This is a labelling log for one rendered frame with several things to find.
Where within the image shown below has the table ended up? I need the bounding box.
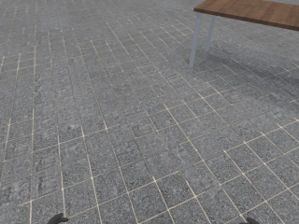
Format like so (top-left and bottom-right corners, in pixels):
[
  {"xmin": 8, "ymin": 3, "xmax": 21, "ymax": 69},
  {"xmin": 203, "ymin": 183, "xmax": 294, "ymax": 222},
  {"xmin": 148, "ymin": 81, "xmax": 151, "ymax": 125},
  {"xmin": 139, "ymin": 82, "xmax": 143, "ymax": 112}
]
[{"xmin": 189, "ymin": 0, "xmax": 299, "ymax": 68}]

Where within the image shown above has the left robot hand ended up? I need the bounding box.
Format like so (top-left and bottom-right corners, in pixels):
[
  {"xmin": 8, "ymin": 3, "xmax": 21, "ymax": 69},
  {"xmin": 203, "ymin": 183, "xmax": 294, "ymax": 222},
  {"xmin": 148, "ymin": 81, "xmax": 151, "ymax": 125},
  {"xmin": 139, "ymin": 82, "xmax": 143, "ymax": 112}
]
[{"xmin": 47, "ymin": 213, "xmax": 69, "ymax": 224}]

